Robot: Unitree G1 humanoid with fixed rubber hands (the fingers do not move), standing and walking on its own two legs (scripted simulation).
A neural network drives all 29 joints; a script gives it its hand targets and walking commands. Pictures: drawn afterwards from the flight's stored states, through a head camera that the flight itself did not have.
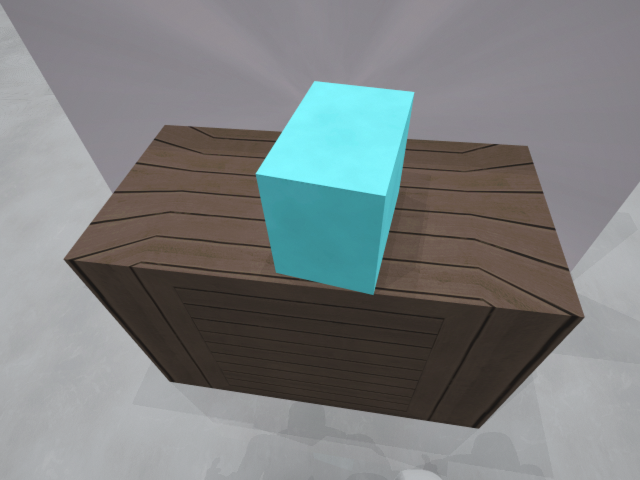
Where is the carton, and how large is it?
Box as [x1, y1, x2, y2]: [256, 81, 413, 294]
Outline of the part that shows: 314,81 256,172 256,178 275,270 279,273 373,294 399,187 413,92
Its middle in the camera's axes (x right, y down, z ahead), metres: +0.04 -0.10 +0.70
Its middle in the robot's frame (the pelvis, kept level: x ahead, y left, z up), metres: +0.60 -0.01 +0.01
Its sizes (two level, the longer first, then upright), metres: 0.281 0.186 0.237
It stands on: a pedestal, 0.64 m high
